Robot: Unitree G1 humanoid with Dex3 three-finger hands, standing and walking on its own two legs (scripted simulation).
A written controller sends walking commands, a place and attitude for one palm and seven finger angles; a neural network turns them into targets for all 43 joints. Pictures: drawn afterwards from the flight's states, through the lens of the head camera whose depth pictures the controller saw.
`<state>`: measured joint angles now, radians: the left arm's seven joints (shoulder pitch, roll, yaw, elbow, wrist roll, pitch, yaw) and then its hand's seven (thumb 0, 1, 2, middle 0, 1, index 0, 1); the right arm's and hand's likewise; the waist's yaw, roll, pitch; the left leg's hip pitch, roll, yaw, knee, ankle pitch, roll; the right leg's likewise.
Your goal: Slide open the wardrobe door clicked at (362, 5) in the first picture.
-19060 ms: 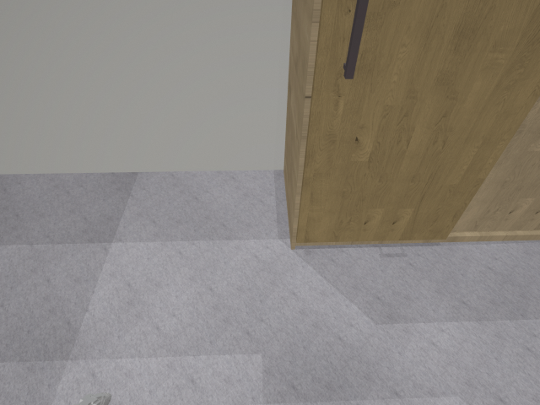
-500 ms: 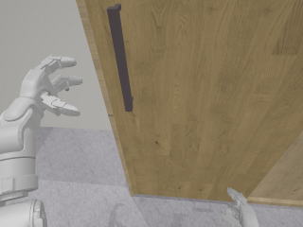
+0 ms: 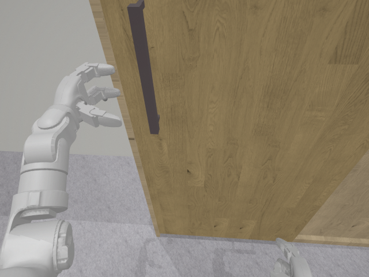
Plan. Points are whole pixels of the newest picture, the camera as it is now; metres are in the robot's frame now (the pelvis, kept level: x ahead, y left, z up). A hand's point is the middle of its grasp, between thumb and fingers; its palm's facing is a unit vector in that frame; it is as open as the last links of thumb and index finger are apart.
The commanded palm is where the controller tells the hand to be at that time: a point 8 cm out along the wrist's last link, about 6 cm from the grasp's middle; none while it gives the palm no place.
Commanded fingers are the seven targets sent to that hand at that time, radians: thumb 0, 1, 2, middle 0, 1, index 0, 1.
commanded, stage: move the hooked fingers beside the handle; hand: left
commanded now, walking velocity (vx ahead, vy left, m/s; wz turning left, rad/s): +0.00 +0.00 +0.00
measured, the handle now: (148, 77) +0.47 +0.12 +0.23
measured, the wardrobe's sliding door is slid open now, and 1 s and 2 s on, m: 0.00 0.00 0.00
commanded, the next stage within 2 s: feel for the door with the fingertips in 1.40 s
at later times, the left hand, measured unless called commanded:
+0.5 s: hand (114, 88) +0.41 +0.17 +0.23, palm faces +0.02 -1.00 +0.00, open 14.0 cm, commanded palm +0.39 +0.23 +0.23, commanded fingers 0.00 -0.50 0.30 -0.30 -1.20 -0.30 -1.20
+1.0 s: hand (119, 90) +0.43 +0.17 +0.22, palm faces +0.03 -1.00 -0.02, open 13.9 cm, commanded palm +0.40 +0.22 +0.23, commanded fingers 0.00 -0.50 0.30 -0.30 -1.20 -0.30 -1.20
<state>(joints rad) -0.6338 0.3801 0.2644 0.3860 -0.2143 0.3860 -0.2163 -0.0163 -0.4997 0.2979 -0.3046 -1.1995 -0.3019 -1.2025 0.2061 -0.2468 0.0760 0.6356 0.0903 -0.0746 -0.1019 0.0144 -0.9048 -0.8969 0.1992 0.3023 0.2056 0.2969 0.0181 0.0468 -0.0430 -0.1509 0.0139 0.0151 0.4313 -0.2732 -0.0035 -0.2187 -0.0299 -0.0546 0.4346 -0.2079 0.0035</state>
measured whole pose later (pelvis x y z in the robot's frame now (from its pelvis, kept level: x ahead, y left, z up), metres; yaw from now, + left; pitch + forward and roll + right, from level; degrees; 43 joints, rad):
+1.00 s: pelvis +0.00 +0.00 +0.00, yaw -1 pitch +1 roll +0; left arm -0.77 0.37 0.27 0.64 -0.17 0.25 -0.16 -0.02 -0.50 0.30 -0.30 -1.20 -0.32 -1.21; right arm 0.24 -0.24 0.06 0.63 0.08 -0.06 -0.11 0.01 -0.90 -0.90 0.20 0.30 0.21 0.30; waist -0.01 0.05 -0.04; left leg -0.16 0.02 0.03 0.40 -0.25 -0.01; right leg -0.24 -0.02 -0.04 0.40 -0.18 0.00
